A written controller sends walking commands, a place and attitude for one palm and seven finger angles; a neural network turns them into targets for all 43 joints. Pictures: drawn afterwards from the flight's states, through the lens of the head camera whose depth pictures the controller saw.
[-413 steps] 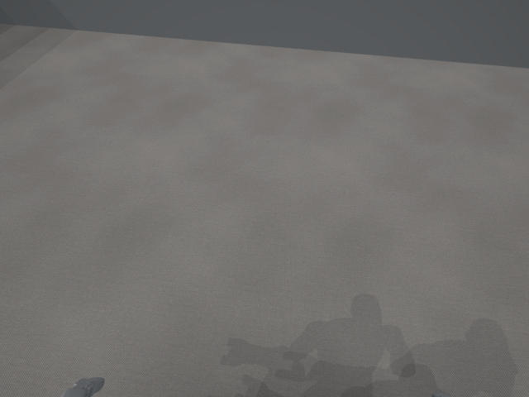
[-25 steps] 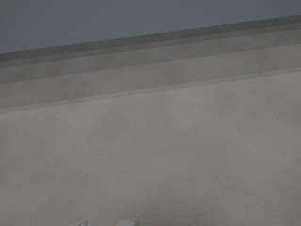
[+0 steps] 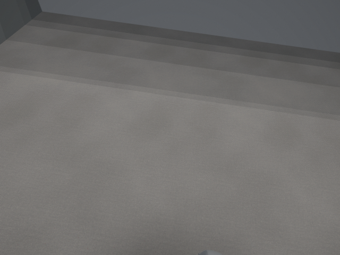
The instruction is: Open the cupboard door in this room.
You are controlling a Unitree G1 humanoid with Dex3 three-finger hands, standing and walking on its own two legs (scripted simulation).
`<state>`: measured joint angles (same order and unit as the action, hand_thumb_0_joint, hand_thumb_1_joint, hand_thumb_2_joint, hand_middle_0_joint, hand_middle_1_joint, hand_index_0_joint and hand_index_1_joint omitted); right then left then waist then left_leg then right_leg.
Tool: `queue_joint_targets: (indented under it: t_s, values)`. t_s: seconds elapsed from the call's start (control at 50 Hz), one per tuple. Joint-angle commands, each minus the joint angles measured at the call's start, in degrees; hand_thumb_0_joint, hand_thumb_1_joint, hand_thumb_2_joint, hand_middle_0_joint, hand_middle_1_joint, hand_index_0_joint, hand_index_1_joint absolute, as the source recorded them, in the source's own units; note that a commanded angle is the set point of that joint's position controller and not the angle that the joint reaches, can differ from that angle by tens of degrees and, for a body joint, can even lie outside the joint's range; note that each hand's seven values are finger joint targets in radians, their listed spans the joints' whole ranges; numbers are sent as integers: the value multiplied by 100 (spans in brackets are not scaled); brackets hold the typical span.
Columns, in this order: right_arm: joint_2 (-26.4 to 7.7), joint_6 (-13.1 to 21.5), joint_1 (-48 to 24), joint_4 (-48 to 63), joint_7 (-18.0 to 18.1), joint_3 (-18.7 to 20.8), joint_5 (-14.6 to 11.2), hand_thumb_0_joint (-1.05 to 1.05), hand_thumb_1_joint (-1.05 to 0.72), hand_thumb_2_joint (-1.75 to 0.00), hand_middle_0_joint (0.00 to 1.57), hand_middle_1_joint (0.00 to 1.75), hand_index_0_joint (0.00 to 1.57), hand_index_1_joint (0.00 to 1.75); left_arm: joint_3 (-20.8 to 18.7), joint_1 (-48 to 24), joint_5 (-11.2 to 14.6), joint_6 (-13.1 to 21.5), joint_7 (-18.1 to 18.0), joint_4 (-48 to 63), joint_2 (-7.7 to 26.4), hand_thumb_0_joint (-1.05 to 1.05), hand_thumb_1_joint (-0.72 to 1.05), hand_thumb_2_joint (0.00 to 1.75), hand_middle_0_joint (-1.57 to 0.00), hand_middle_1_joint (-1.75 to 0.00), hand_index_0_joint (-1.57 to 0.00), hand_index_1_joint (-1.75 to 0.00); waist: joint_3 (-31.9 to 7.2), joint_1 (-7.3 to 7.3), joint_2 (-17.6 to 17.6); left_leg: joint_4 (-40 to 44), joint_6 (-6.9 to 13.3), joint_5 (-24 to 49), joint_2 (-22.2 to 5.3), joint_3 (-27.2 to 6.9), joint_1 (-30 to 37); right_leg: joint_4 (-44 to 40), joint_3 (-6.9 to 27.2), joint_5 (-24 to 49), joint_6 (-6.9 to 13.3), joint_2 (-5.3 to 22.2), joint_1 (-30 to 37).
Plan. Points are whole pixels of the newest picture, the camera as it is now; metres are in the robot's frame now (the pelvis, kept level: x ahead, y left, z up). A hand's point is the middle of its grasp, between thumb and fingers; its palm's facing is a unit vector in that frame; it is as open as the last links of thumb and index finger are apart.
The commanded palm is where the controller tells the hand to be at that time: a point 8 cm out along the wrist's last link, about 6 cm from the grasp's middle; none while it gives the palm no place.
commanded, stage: turn or walk to find it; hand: left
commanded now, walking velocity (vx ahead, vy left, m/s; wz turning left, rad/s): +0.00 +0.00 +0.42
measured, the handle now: out of the picture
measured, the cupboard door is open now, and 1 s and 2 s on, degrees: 0 0 0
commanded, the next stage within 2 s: none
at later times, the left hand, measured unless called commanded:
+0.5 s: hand out of the picture +0.03 +0.15 -0.14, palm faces +0.22 -0.94 -0.27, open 7.4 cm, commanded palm none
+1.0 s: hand out of the picture -0.11 +0.20 -0.17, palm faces +0.46 -0.85 -0.25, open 7.4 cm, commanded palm none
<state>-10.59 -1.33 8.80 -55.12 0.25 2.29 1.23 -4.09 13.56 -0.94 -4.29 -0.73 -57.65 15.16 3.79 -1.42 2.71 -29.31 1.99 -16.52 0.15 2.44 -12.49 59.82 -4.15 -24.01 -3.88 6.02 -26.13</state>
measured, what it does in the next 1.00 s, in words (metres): steps on the spot, turning left: right foot, then left foot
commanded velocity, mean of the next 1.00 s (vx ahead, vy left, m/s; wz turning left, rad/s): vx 0.00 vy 0.00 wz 0.42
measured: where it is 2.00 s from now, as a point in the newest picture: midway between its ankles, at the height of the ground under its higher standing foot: outside the picture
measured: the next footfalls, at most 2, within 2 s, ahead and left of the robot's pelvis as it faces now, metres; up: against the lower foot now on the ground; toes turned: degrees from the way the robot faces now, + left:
right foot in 0.32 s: +0.04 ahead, -0.14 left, +0.00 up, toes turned +4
left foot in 0.78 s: -0.06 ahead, +0.10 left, +0.00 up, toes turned +25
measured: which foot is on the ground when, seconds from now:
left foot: down 0.00-0.32, up 0.34-0.76, down 0.78-1.00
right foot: up 0.00-0.30, down 0.32-0.78, up 0.80-1.00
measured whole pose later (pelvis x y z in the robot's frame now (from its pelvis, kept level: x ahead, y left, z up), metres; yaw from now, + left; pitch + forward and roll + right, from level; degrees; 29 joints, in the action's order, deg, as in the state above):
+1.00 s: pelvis -0.06 -0.01 +0.00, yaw +24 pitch -1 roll +0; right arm -10.8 -1.2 8.2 -54.5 0.2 2.1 1.1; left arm -3.9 12.8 -0.8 -3.7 -0.7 -56.5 15.0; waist 3.8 -1.5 1.9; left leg -27.1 2.1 -13.8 0.7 1.4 -12.5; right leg 60.7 -2.7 -23.1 -4.5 5.6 -26.1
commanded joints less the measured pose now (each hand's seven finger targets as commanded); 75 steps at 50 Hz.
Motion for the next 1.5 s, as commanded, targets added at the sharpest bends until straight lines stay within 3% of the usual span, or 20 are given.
queue_joint_targets:
  t_s: [0.0, 0.14, 0.26, 0.3, 0.32, 0.36, 0.42, 0.64, 0.72, 0.74, 0.76, 0.78, 0.92, 1.08, 1.18, 1.2, 1.22, 1.24, 1.32, 1.48]
  values:
    - [-1148, 132, 323, 257, 98, 253, -41, 0, -90, -90, 20, 30, 20, 30, -43, -140, 3, 227, 3, 509, 312, 0, 90, 90, -20, -30, -20, -30, -486, 192, -1015, 1063, 635, 3015, -1319, -1228, 811, 278, 247, 210, -139, 11, -501]
    - [-1194, 64, 547, 263, 74, 340, 16, 0, -90, -90, 20, 30, 20, 30, 10, -578, 26, 254, -31, 800, 169, 0, 90, 90, -20, -30, -20, -30, -510, 383, -1059, 924, 826, 2791, -1379, -1836, 777, -952, 270, -220, -111, -188, -127]
    - [-1108, 26, 281, 382, 33, 371, -30, 0, -90, -90, 20, 30, 20, 30, -12, 133, 60, 405, -79, 700, 282, 0, 90, 90, -20, -30, -20, -30, -816, -1, -847, 183, 365, 2305, -858, -1870, -255, -3667, 161, 1264, 35, -315, 1859]
    - [-510, 44, 332, 581, -35, 273, -80, 0, -90, -90, 20, 30, 20, 30, -153, 358, -68, 497, -146, 682, 1059, 0, 90, 90, -20, -30, -20, -30, -750, -95, 1362, -1636, -349, -1265, 385, -549, -2049, -4285, 2150, 2287, 879, 1846, 2881]
    - [-823, -80, 265, 558, 2, 351, -5, 0, -90, -90, 20, 30, 20, 30, -193, 328, 1, 493, -162, 740, 1019, 0, 90, 90, -20, -30, -20, -30, -711, -162, 1399, -2698, -350, -1719, 161, -792, -1889, -4428, 2231, 2293, 1242, 2196, 2114]
    - [-781, -168, 293, 332, -56, 388, 4, 0, -90, -90, 20, 30, 20, 30, -95, -279, 6, 470, -143, 874, 696, 0, 90, 90, -20, -30, -20, -30, -148, 144, 496, -3839, -365, -1049, 5, -827, -1966, -4416, 1490, 1747, 1180, 1563, 1480]
    - [-689, -193, 581, 156, -124, 368, 9, 0, -90, -90, 20, 30, 20, 30, -13, -468, -7, 517, -128, 917, 398, 0, 90, 90, -20, -30, -20, -30, -116, 280, 588, -4071, -516, -388, -121, -592, -1907, -4279, 588, 2150, 941, 1111, 1490]
    - [-522, -106, -143, 307, -98, 184, -72, 0, -90, -90, 20, 30, 20, 30, -154, 321, -93, 453, -110, 512, 840, 0, 90, 90, -20, -30, -20, -30, -426, -178, 841, -1655, -557, -1080, -194, 105, -1143, -3739, 246, 3386, 1216, 1465, 2154]
    - [-629, -19, 294, 232, -75, 179, -73, 0, -90, -90, 20, 30, 20, 30, -162, 152, -36, 386, -87, 441, 826, 0, 90, 90, -20, -30, -20, -30, -655, 115, 688, 133, -415, 73, -150, 285, 10, -3006, -158, 3095, 773, 1303, 1751]
    - [-895, 47, 502, 201, -80, 230, -57, 0, -90, -90, 20, 30, 20, 30, -142, 190, 19, 348, -72, 491, 697, 0, 90, 90, -20, -30, -20, -30, -835, 263, -10, 746, -273, 843, -478, -89, 773, -2335, -412, 2470, 482, 1093, 1159]
    - [-1464, 85, 651, 225, -62, 360, -4, 0, -90, -90, 20, 30, 20, 30, -93, 233, 47, 310, -39, 674, 346, 0, 90, 90, -20, -30, -20, -30, -824, 334, -1664, 937, 298, 2426, -1834, -1848, 1417, -1239, -710, 130, 49, 340, -236]
    - [-1711, 38, 911, 166, -23, 403, -14, 0, -90, -90, 20, 30, 20, 30, 22, -102, -2, 279, -43, 854, 222, 0, 90, 90, -20, -30, -20, -30, -749, 492, -1784, 1024, 860, 3422, -2424, -2212, 1163, -375, -332, -1300, -9, 115, -531]
    - [-1185, 116, 152, 333, 79, 234, -37, 0, -90, -90, 20, 30, 20, 30, -45, -93, 1, 229, 16, 511, 331, 0, 90, 90, -20, -30, -20, -30, -435, 159, -1046, 1131, 626, 2575, -1342, -1182, 505, 307, 230, 157, -91, 46, -342]
    - [-1231, 40, 390, 367, 45, 340, 23, 0, -90, -90, 20, 30, 20, 30, 7, -424, 26, 255, -26, 810, 162, 0, 90, 90, -20, -30, -20, -30, -506, 339, -1122, 1009, 806, 2149, -1356, -1890, 473, -1154, 234, -200, -57, -212, 92]
    - [-1117, 0, 168, 461, 16, 379, -21, 0, -90, -90, 20, 30, 20, 30, -20, 282, 52, 385, -63, 681, 244, 0, 90, 90, -20, -30, -20, -30, -759, -15, -897, 298, 405, 1838, -887, -1856, -431, -3532, 102, 1120, 43, -343, 1818]
    - [-869, 10, 246, 501, -15, 353, -73, 0, -90, -90, 20, 30, 20, 30, -72, 427, -8, 450, -98, 680, 552, 0, 90, 90, -20, -30, -20, -30, -850, -70, -93, -356, 66, 921, -451, -1433, -1131, -4132, 768, 1212, 238, 378, 2522]
    - [-509, 15, 265, 653, -50, 286, -81, 0, -90, -90, 20, 30, 20, 30, -175, 427, -82, 492, -135, 711, 1053, 0, 90, 90, -20, -30, -20, -30, -674, -90, 1310, -1565, -345, -1083, 355, -551, -2143, -4398, 2146, 1806, 838, 1785, 2788]
    - [-778, -72, 133, 656, -19, 362, -10, 0, -90, -90, 20, 30, 20, 30, -205, 344, -21, 484, -145, 807, 1073, 0, 90, 90, -20, -30, -20, -30, -624, -165, 1308, -2637, -340, -1681, 170, -764, -1996, -4514, 2263, 1823, 1258, 2203, 1976]
    - [-690, -192, 535, 241, -130, 385, 16, 0, -90, -90, 20, 30, 20, 30, -43, -580, -13, 489, -137, 991, 440, 0, 90, 90, -20, -30, -20, -30, -84, 347, 422, -4082, -433, -488, -105, -637, -1896, -4360, 804, 1605, 996, 1200, 1216]
    - [-601, -183, 74, 244, -109, 274, -13, 0, -90, -90, 20, 30, 20, 30, -88, 246, -61, 502, -131, 640, 632, 0, 90, 90, -20, -30, -20, -30, -280, -74, 633, -2832, -634, -854, -243, -227, -1676, -4104, 408, 2728, 1157, 1410, 2034]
